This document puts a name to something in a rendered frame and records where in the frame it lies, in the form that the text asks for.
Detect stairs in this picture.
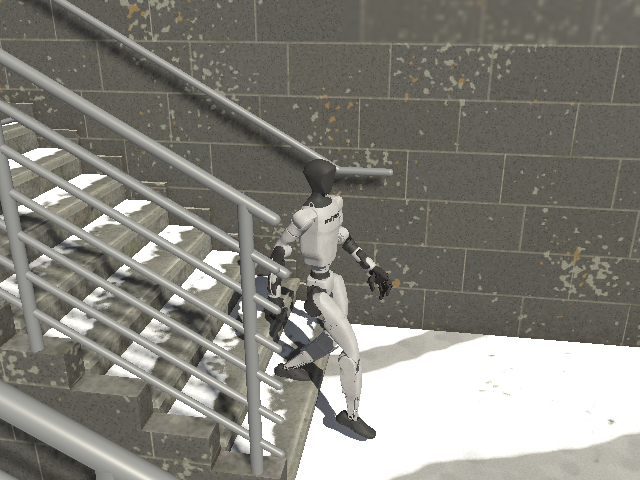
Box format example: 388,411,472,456
0,122,330,478

